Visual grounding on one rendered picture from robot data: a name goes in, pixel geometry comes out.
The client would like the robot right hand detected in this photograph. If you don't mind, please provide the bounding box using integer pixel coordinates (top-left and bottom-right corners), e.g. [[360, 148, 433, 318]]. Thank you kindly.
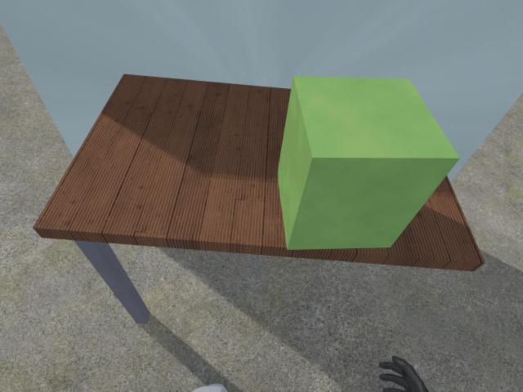
[[379, 355, 429, 392]]

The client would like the table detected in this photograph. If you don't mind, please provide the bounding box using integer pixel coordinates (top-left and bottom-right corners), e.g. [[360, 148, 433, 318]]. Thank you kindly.
[[33, 74, 485, 323]]

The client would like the carton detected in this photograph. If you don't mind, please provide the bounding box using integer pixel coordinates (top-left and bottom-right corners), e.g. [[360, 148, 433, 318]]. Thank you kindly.
[[277, 76, 460, 250]]

